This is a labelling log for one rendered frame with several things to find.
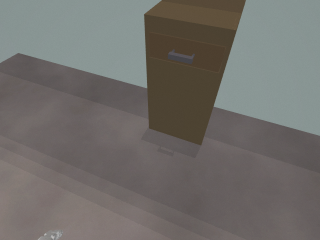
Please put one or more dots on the handle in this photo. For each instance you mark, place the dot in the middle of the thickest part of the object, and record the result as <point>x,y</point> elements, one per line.
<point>180,57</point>

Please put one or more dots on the cabinet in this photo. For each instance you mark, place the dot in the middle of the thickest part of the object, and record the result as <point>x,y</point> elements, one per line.
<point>181,97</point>

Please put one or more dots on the drawer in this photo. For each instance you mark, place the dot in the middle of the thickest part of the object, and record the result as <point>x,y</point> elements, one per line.
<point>208,56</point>

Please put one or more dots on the robot left hand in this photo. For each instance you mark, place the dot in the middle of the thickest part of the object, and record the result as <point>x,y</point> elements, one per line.
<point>52,235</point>

